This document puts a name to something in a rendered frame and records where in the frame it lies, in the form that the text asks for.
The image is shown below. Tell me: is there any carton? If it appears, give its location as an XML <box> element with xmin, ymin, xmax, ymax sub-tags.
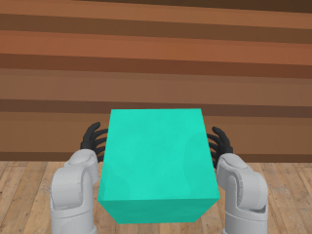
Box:
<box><xmin>97</xmin><ymin>108</ymin><xmax>220</xmax><ymax>224</ymax></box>

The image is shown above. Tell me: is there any robot right forearm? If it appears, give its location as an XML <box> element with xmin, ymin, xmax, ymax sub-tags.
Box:
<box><xmin>216</xmin><ymin>153</ymin><xmax>268</xmax><ymax>234</ymax></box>

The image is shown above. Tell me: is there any robot right hand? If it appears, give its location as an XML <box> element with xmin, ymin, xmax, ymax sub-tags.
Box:
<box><xmin>206</xmin><ymin>127</ymin><xmax>233</xmax><ymax>169</ymax></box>

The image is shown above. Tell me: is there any robot left forearm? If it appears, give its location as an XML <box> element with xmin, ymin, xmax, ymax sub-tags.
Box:
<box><xmin>50</xmin><ymin>149</ymin><xmax>99</xmax><ymax>234</ymax></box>

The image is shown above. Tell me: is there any robot left hand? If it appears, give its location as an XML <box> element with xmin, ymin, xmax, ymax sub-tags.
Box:
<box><xmin>80</xmin><ymin>122</ymin><xmax>108</xmax><ymax>163</ymax></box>

